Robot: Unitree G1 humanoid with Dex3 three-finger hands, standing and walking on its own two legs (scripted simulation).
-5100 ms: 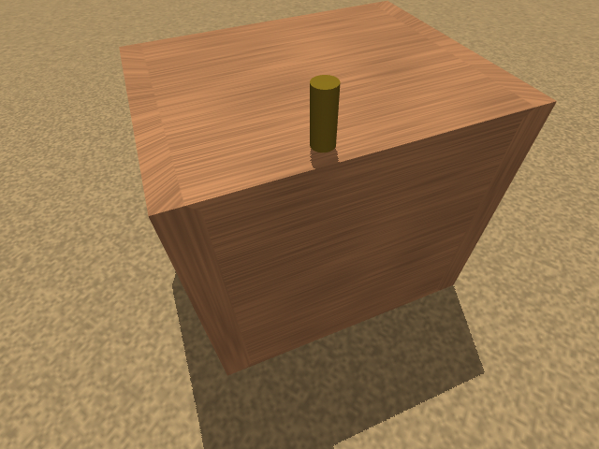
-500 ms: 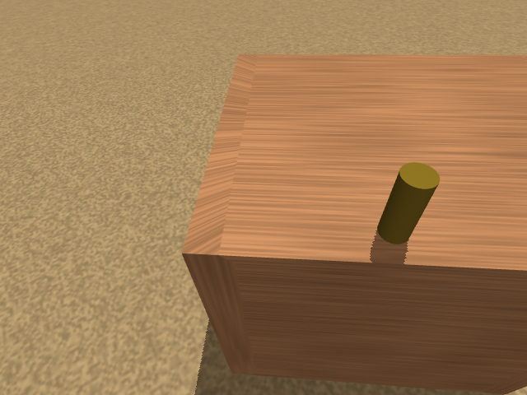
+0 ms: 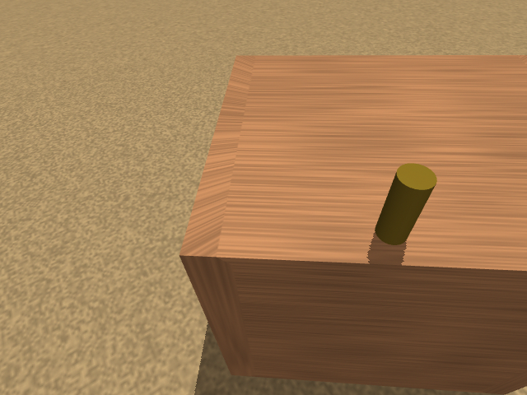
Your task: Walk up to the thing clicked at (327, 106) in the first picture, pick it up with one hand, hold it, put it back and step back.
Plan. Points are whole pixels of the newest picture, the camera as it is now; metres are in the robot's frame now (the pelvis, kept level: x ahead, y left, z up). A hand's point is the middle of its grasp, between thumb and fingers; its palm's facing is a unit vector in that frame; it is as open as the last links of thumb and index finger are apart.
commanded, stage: stand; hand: right
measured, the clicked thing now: (402, 207) +0.38 -0.18 +0.08
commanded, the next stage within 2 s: rise first in 0.46 s
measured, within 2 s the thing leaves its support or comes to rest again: neither
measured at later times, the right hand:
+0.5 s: hand out of the picture +0.07 -0.25 -0.16, palm faces -0.03 +0.94 -0.34, open 7.4 cm
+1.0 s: hand (458, 390) +0.16 -0.26 -0.08, palm faces +0.28 +0.89 -0.37, open 15.3 cm
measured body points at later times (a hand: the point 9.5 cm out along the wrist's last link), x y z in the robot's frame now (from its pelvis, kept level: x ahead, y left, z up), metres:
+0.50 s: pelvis +0.00 +0.00 +0.00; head +0.01 +0.00 +0.45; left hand +0.08 +0.30 -0.13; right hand +0.07 -0.30 -0.14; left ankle +0.00 +0.14 -0.75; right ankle -0.01 -0.10 -0.75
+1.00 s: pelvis +0.00 +0.01 -0.01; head +0.01 +0.02 +0.44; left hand +0.17 +0.27 -0.11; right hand +0.14 -0.30 -0.06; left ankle +0.00 +0.14 -0.75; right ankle -0.01 -0.10 -0.75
